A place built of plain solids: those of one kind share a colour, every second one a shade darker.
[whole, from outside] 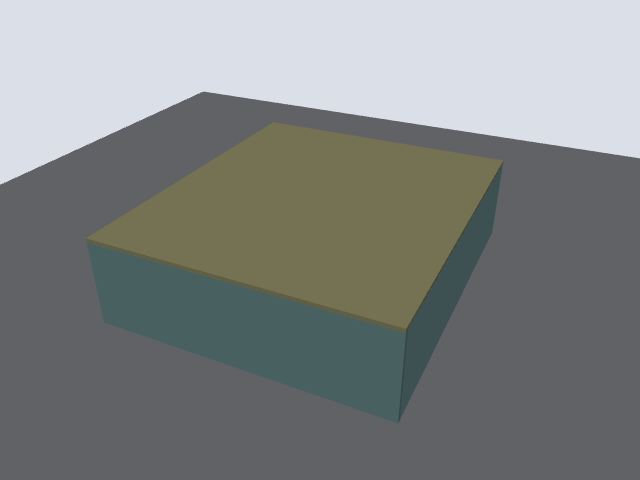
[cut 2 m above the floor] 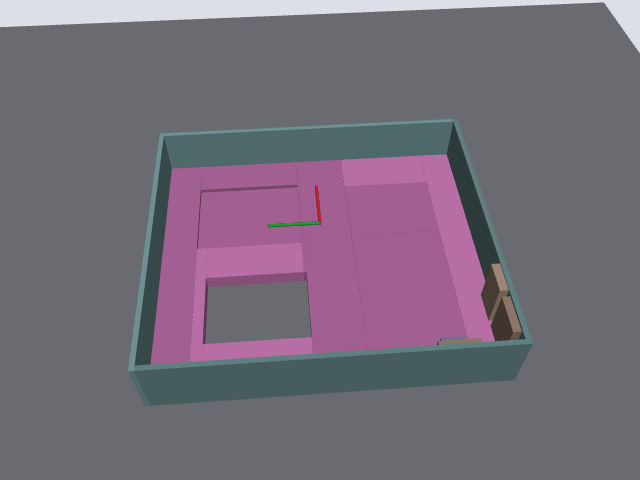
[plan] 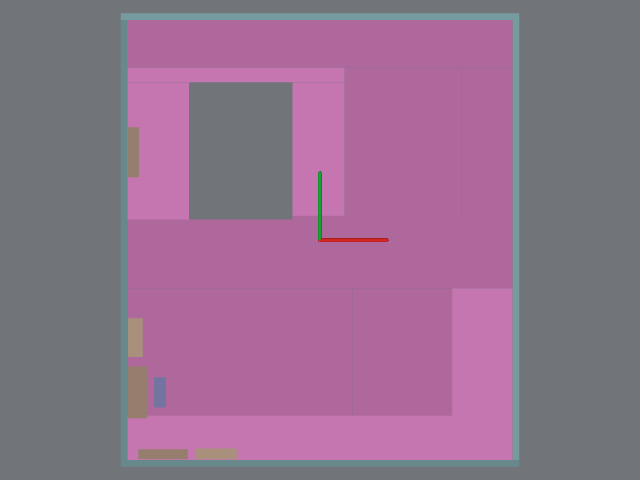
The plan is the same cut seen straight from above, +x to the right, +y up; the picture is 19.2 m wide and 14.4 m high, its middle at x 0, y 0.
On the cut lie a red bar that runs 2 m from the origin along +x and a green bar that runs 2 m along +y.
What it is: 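A home; one open living floor with 3 sunken areas, their rims bare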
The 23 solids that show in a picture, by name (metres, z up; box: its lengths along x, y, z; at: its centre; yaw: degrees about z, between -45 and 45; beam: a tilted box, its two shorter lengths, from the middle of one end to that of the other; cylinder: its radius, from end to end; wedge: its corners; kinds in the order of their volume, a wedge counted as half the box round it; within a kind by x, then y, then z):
{
 "floor_1": {"box": [1.85, 4.11, 0.67], "at": [-4.85, 2.67, 0.28]},
 "floor_2": {"box": [6.52, 0.44, 0.67], "at": [-2.52, 4.95, 0.28]},
 "floor_3": {"box": [6.75, 3.83, 0.67], "at": [-2.41, -3.36, 0.28]},
 "floor_4": {"box": [1.57, 4.0, 0.67], "at": [-0.04, 2.73, 0.28]},
 "floor_5": {"box": [11.56, 1.33, 0.67], "at": [0.0, -5.94, 0.28]},
 "floor_6": {"box": [11.56, 2.06, 0.67], "at": [0.0, -0.41, 0.28]},
 "floor_7": {"box": [11.56, 1.43, 0.67], "at": [0.0, 5.89, 0.28]},
 "floor_8": {"box": [3.0, 3.83, 0.67], "at": [2.47, -3.36, 0.28]},
 "floor_9": {"box": [6.61, 0.11, 0.67], "at": [2.47, 0.67, 0.28]},
 "floor_10": {"box": [3.52, 4.45, 0.48], "at": [2.5, 2.95, 0.19]},
 "floor_11": {"box": [1.81, 3.83, 0.67], "at": [4.87, -3.36, 0.28]},
 "floor_12": {"box": [1.52, 4.45, 0.67], "at": [5.02, 2.95, 0.28]},
 "wall_1": {"box": [0.2, 13.2, 3.62], "at": [-5.88, 0.0, 1.76]},
 "wall_2": {"box": [11.96, 0.2, 3.62], "at": [0.0, -6.7, 1.76]},
 "wall_3": {"box": [11.96, 0.2, 3.62], "at": [0.0, 6.7, 1.76]},
 "wall_4": {"box": [0.2, 13.2, 3.62], "at": [5.88, 0.0, 1.76]},
 "roof_1": {"box": [11.96, 13.6, 0.16], "at": [0.0, 0.0, 3.65]},
 "case_1": {"box": [0.33, 1.5, 1.29], "at": [-5.59, 2.63, 1.26]},
 "case_2": {"box": [0.44, 1.17, 0.49], "at": [-5.54, -2.93, 0.87]},
 "case_3": {"box": [0.58, 1.55, 1.25], "at": [-5.47, -4.57, 1.25]},
 "case_4": {"box": [1.49, 0.31, 1.96], "at": [-4.71, -6.43, 1.6]},
 "case_5": {"box": [1.24, 0.33, 2.21], "at": [-3.12, -6.42, 1.73]},
 "bench_1": {"box": [0.36, 0.91, 0.48], "at": [-4.8, -4.57, 0.86]}
}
